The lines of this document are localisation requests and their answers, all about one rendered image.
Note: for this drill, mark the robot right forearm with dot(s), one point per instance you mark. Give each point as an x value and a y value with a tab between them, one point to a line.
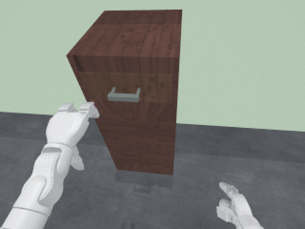
247	222

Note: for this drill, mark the robot left hand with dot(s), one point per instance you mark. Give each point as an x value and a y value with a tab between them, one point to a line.
68	126

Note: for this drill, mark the robot left forearm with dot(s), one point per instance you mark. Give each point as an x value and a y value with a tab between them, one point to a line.
42	190

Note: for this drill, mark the robot right hand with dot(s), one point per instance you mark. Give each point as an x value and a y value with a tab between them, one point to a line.
230	210

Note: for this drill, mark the drawer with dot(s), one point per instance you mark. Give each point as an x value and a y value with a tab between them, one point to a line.
154	87

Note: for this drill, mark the cabinet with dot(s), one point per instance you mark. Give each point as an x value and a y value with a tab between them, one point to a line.
140	136

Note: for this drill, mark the handle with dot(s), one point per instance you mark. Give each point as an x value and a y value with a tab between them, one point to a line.
112	96

